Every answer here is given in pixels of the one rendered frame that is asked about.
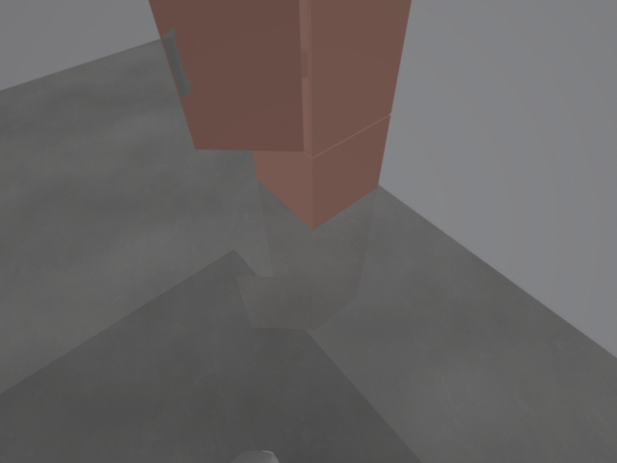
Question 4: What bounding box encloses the cupboard door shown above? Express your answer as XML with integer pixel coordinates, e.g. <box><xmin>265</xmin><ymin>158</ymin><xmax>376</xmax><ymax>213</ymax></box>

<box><xmin>148</xmin><ymin>0</ymin><xmax>304</xmax><ymax>151</ymax></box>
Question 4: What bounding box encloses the handle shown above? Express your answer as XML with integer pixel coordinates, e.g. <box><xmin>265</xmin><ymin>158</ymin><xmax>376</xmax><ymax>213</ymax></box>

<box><xmin>162</xmin><ymin>29</ymin><xmax>191</xmax><ymax>96</ymax></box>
